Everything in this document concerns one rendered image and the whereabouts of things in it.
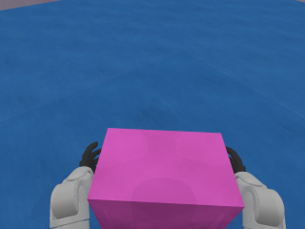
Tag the left robot forearm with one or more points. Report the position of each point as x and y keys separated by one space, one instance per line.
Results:
x=69 y=206

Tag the right robot forearm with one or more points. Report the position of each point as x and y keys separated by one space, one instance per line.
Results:
x=264 y=208

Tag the robot right hand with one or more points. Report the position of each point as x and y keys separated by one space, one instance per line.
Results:
x=235 y=160

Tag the robot left hand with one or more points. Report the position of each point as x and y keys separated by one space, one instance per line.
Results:
x=88 y=157

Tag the carton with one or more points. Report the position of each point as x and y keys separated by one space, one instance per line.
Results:
x=155 y=179

